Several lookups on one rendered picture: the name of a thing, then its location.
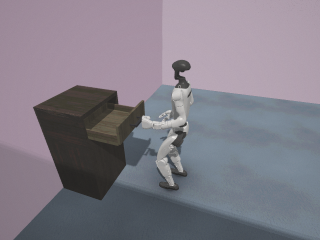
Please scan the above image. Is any handle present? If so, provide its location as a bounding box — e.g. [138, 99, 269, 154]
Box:
[129, 116, 142, 128]

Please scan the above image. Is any right robot upper arm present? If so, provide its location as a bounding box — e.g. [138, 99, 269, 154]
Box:
[187, 80, 194, 106]

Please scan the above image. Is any left robot upper arm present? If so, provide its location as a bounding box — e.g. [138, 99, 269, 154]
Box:
[172, 89, 187, 126]

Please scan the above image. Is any right robot hand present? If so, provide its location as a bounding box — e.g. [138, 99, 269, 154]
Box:
[159, 110, 173, 122]

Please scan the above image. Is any robot left forearm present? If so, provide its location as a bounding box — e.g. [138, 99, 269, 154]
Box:
[151, 117, 185, 130]

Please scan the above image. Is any humanoid robot head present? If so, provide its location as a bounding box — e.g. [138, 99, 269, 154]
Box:
[172, 60, 191, 89]

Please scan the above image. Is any left robot hand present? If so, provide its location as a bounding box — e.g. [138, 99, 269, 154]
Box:
[141, 116, 153, 129]

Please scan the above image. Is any robot torso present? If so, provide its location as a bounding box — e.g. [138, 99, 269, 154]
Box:
[171, 85, 192, 139]

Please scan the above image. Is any cabinet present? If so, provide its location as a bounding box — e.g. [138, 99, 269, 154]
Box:
[33, 85, 126, 200]

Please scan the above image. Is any drawer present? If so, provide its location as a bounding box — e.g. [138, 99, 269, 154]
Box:
[83, 100, 145, 146]

